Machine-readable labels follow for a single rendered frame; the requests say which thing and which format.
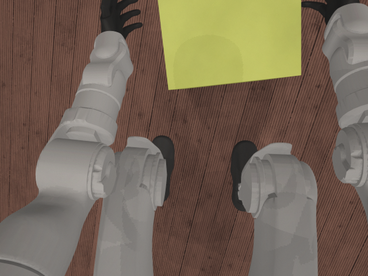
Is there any left robot forearm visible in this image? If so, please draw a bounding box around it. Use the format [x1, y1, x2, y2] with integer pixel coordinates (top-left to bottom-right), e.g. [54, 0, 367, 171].
[36, 31, 133, 187]

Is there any right robot forearm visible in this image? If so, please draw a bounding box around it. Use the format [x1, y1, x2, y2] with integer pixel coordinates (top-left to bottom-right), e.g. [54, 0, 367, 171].
[322, 3, 368, 129]

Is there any robot right thigh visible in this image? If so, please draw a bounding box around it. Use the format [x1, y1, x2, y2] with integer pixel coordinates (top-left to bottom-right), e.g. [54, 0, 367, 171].
[243, 154, 318, 276]

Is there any robot right foot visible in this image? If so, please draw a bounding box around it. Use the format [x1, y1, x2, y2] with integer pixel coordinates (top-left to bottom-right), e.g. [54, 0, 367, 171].
[231, 140, 258, 212]

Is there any carton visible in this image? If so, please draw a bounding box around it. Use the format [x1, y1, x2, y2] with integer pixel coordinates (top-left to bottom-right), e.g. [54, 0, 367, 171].
[158, 0, 301, 90]

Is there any robot right hand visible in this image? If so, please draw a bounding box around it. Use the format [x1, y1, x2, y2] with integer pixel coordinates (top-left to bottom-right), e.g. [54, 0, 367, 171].
[301, 0, 359, 25]

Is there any robot left upper arm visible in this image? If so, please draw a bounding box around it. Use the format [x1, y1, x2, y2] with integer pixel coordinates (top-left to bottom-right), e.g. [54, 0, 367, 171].
[0, 138, 117, 276]

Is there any robot right upper arm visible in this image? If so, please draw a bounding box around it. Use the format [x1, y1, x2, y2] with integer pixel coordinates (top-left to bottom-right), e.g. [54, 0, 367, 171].
[332, 122, 368, 224]

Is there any robot left hand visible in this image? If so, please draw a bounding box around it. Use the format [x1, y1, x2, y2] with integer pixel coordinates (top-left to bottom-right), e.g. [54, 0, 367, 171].
[100, 0, 143, 39]

